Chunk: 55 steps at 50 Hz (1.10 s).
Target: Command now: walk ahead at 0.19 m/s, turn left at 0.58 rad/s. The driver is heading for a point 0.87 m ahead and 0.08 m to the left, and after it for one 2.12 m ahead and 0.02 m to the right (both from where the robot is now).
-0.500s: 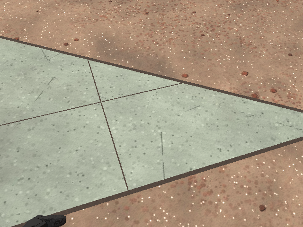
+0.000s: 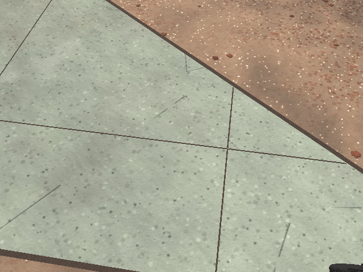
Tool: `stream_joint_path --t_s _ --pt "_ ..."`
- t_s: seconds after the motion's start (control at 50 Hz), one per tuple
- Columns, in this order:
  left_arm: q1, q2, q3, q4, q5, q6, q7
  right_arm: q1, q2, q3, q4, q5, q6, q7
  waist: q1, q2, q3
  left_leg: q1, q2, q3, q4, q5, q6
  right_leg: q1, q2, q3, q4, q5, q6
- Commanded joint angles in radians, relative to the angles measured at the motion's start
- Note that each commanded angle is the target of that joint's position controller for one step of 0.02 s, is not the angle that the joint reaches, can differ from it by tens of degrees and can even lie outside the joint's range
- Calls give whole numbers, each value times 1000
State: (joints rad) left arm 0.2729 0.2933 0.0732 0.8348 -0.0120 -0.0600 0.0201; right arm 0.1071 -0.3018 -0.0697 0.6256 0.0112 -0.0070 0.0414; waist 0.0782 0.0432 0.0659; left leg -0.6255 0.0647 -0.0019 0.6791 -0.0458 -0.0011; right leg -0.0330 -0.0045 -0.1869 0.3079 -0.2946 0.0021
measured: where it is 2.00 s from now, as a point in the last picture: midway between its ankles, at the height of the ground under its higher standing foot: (154, 170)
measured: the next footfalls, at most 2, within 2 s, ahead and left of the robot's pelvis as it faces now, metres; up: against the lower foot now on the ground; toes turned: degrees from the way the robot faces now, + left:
left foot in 0.08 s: +0.20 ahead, +0.11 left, +0.00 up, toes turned +4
right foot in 0.52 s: +0.30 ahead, -0.10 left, +0.00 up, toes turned +22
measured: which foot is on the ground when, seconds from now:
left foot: up 0.00-0.06, down 0.08-0.52, up 0.54-0.96, down 0.98-1.00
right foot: down 0.00-0.08, up 0.10-0.50, down 0.52-0.98, up 1.00-1.00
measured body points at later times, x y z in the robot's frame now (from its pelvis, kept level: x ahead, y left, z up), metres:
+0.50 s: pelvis +0.17 +0.00 +0.00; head +0.18 +0.00 +0.45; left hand +0.27 +0.31 -0.08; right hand +0.36 -0.25 -0.10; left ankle +0.16 +0.11 -0.74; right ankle +0.26 -0.12 -0.74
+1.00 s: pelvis +0.37 +0.10 -0.02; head +0.41 +0.11 +0.43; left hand +0.21 +0.33 -0.14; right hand +0.70 +0.00 -0.07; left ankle +0.42 +0.23 -0.74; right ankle +0.26 -0.11 -0.72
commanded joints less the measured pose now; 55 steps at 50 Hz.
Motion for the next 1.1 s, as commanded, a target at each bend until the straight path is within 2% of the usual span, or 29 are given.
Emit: stream_joint_path --t_s 0.02,0.06,0.08,0.1,0.12,0.14,0.16,0.2,0.26,0.32,0.42,0.48,0.5,0.52,0.54,0.56,0.58,0.62,0.74,0.84,0.9,0.94,0.96,0.98,1.0,1.02,1.04,1.08,1.1 --pt "-91 198 49 -74 -27 -2 9 33 -84 -32 -78 -6 -1 17 -76 -140 -96 161 -40 41 -68 -47 46 5 -256 59 79 763 -118" --pt "-100 182 47 -80 -36 7 11 192 -145 -68 -41 -10 1 8 -162 -95 -172 380 -109 72 -188 22 102 -32 -201 18 345 775 -70" --pt "-41 147 33 -85 -1 5 5 265 -221 -91 -35 -9 5 -17 -183 47 -234 606 -8 -83 -211 394 162 -219 -133 3 609 459 -4" --pt "53 46 -2 -108 65 2 -10 218 -306 -89 -71 -22 8 -36 -73 286 -321 855 245 -462 -119 862 344 -553 30 55 968 -430 68" --pt "61 120 0 -102 34 -1 -22 210 -258 -74 -108 -28 -1 -23 -127 175 -526 884 324 -653 -229 577 448 -595 43 276 1096 -429 64" --pt "-30 169 15 -117 -2 2 -26 178 -205 -64 -106 -12 -8 -15 -142 65 -422 806 256 -561 -283 272 393 -652 -1 293 1075 -314 45" --pt "-72 157 13 -131 -1 5 -21 150 -171 -56 -89 14 -10 -18 -122 11 -305 695 194 -497 -327 -17 330 -686 -36 280 988 -220 35" --pt "-109 159 17 -139 13 16 -10 87 -149 -44 -97 9 -6 -29 -78 13 -187 468 134 -465 -417 -317 279 -610 -72 284 823 -118 25" --pt "-105 123 8 -134 22 10 -10 58 -154 -46 -111 -16 -13 -48 -61 56 -162 347 80 -411 -459 -325 273 -509 -45 256 653 -55 34" --pt "-148 93 -5 -141 22 0 -14 83 -170 -54 -100 -4 -13 -61 -84 67 -160 317 57 -391 -447 -342 260 -456 -22 254 494 17 50" --pt "-205 106 -2 -165 2 -22 -28 133 -177 -55 -83 6 -2 -57 -111 91 -135 299 54 -459 -414 -447 235 -372 18 256 326 50 39" --pt "-132 105 9 -148 -5 -39 -31 120 -147 -43 -80 9 6 -55 -51 85 -119 220 15 -478 -343 -535 191 -186 19 245 182 93 7" --pt "-60 116 16 -127 -1 -41 -27 119 -105 -30 -77 5 5 -56 -18 63 -128 158 -20 -436 -262 -558 154 -78 -24 262 136 79 -14" --pt "56 162 26 -106 19 -43 -21 129 -19 -4 -76 1 1 -57 12 -62 -170 47 -102 -313 7 -592 89 59 -202 446 52 -71 -70" --pt "104 251 44 -88 50 -36 -27 133 -2 3 -122 16 -14 -57 -13 -262 -124 -181 -197 -178 216 -573 62 107 -366 808 -89 -389 -185" --pt "59 231 46 -94 40 -39 -31 124 -81 -13 -118 19 -27 -58 -25 -262 -41 -275 -113 -184 351 -501 47 51 -401 906 -126 -514 -239" --pt "25 163 29 -105 19 -39 -27 117 -122 -26 -96 14 -29 -55 -30 -214 0 -294 -92 -187 390 -418 39 33 -354 814 -115 -461 -219" --pt "-3 124 13 -108 13 -33 -23 122 -111 -28 -71 -3 -34 -48 -48 -175 -2 -257 -67 -160 384 -295 20 9 -273 648 -119 -285 -176" --pt "62 129 6 -66 8 -34 -17 -3 -29 1 -92 -4 -57 -32 -10 -162 -10 -133 -12 -39 173 -40 -18 -41 -200 391 -165 119 -178" --pt "145 163 8 -20 -7 -18 -20 -135 -7 15 -119 12 -70 -6 37 -163 14 5 -33 13 -70 17 -16 -38 -214 321 -147 231 -175" --pt "170 180 13 3 -17 -4 -20 -156 -30 10 -131 19 -76 7 19 -176 25 62 -47 15 -148 -37 26 18 -257 333 -113 329 -166" --pt "153 199 19 8 -22 5 -16 -55 -73 -11 -105 12 -77 3 -62 -176 -45 255 -83 42 -211 -48 72 34 -246 287 14 636 -138" --pt "153 189 14 7 -20 6 -13 83 -114 -34 -61 6 -74 -6 -133 -151 -141 467 -96 53 -230 -30 104 -8 -201 239 178 759 -113" --pt "135 150 -4 -19 2 -1 -12 269 -168 -52 -24 -4 -67 -19 -218 -88 -287 784 50 -97 -177 -28 159 -207 -165 212 446 566 -79" --pt "228 22 -45 -56 13 -20 -15 335 -264 -67 -6 -16 -60 -24 -174 209 -427 1099 322 -564 -251 -197 306 -599 9 177 823 -87 -9" --pt "192 105 -24 -37 -13 -40 -19 348 -173 -46 -1 -13 -57 -25 -209 174 -444 1049 343 -695 -344 -306 318 -696 -2 310 959 -267 -12" --pt "103 158 -5 -67 -38 -47 -24 286 -133 -29 8 -9 -60 -26 -197 126 -273 922 305 -528 -361 -263 274 -763 -50 302 986 -196 -21" --pt "32 133 -4 -74 -20 -41 -22 175 -79 -12 15 -14 -67 -23 -138 45 -128 682 214 -318 -425 -133 229 -711 -113 272 893 -53 -15" --pt "49 119 -1 -66 -15 -28 -22 140 -56 -7 18 -22 -76 -21 -103 66 -101 600 185 -250 -462 -77 215 -653 -135 282 863 -7 -11"
Keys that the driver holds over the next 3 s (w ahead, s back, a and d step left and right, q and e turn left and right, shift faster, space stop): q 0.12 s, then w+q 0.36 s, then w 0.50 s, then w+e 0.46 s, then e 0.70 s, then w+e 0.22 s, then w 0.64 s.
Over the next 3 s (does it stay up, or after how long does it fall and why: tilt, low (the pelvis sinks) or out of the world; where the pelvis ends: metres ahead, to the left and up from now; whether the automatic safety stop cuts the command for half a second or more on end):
stays up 1.13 0.07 -0.01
